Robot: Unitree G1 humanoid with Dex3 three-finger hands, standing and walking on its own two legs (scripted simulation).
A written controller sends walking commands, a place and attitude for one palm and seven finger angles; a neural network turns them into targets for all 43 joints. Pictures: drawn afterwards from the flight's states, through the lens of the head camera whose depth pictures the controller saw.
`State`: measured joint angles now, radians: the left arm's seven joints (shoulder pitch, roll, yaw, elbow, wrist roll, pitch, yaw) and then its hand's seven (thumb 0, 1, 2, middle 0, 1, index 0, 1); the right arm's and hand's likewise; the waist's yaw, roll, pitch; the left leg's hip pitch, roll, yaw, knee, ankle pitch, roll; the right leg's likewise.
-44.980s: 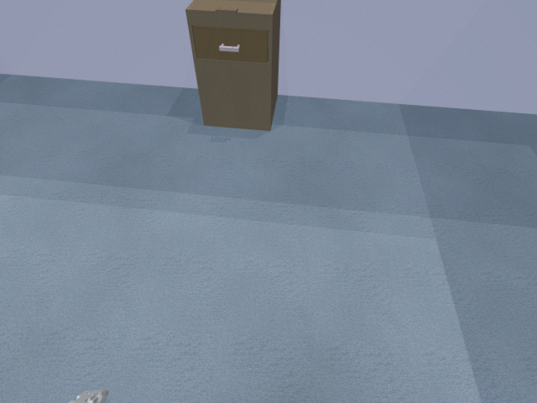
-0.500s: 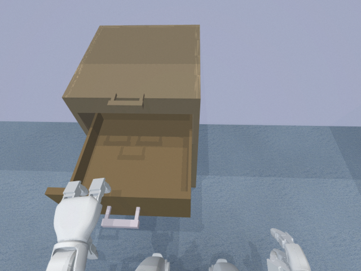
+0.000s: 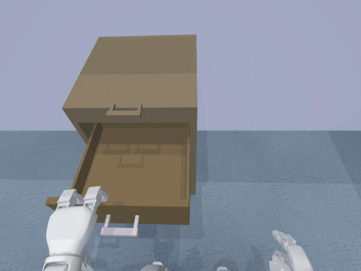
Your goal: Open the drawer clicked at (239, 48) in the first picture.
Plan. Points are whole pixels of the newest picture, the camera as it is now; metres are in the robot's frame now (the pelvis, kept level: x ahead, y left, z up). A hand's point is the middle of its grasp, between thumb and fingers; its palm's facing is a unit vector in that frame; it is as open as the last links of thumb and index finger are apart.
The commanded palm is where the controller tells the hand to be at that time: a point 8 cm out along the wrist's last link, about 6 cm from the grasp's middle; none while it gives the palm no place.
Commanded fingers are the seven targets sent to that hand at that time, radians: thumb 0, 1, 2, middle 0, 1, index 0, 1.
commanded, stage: draw the hand back to the body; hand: left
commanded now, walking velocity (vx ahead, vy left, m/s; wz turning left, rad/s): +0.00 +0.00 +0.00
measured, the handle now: (121, 225) +0.26 +0.21 -0.18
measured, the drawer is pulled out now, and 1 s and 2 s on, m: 0.29 0.29 0.29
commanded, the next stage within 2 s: step back with the hand held close in 1.48 s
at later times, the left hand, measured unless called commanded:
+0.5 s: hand (42, 229) +0.19 +0.26 +0.07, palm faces +0.03 -0.06 -1.00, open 13.8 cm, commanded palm +0.17 +0.26 +0.13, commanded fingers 0.00 -0.43 0.33 -0.29 -1.15 -0.29 -1.15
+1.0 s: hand (20, 199) +0.20 +0.24 +0.18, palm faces +0.37 -0.83 -0.42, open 11.1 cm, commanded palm +0.15 +0.28 +0.22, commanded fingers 0.00 0.44 0.70 -0.23 -0.59 -0.23 -0.59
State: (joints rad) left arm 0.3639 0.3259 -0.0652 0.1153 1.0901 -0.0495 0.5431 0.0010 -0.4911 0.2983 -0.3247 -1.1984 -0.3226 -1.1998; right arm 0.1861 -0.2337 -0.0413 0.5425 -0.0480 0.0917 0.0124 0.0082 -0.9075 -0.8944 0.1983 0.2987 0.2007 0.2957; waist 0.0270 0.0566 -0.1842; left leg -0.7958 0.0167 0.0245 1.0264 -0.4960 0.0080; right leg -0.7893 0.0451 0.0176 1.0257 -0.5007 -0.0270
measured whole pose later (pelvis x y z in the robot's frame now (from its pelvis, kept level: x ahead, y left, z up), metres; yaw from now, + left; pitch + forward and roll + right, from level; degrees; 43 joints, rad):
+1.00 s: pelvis +0.03 +0.00 +0.07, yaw +3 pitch -1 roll +0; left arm 0.59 0.31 0.20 -0.42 -0.05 -0.06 0.12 0.00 0.11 0.56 -0.27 -0.80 -0.27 -0.81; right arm 0.22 -0.22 0.02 0.59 0.01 -0.13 -0.10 0.01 -0.90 -0.89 0.20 0.30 0.20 0.30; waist 0.04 0.08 -0.01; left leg -0.17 -0.01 -0.02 0.50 -0.31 0.01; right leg -0.14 0.01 -0.01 0.48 -0.32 -0.02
